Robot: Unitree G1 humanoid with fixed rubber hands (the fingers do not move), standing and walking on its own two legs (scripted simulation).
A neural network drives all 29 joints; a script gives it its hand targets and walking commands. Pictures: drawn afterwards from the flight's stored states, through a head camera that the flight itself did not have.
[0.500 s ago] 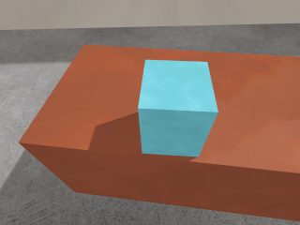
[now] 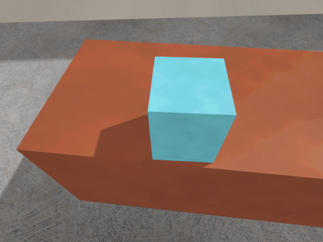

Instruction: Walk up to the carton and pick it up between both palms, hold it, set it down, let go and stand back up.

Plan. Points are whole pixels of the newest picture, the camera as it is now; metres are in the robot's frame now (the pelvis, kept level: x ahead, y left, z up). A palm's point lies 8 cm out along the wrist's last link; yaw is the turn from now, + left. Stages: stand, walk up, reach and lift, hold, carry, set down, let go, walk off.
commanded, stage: walk up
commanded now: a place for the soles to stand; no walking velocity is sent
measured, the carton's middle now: (185, 112) +0.46 -0.05 +0.01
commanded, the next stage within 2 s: none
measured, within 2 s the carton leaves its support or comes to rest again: neither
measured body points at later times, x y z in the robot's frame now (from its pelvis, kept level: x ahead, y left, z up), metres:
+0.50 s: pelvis -0.11 -0.07 -0.02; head -0.04 -0.10 +0.42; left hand +0.07 +0.13 -0.12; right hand +0.03 -0.33 -0.17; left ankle -0.14 +0.07 -0.62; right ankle -0.02 -0.15 -0.73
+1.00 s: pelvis -0.17 -0.04 -0.01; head -0.18 -0.04 +0.44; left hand -0.12 +0.20 -0.14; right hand -0.12 -0.27 -0.14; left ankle -0.20 +0.03 -0.73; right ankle -0.11 -0.18 -0.68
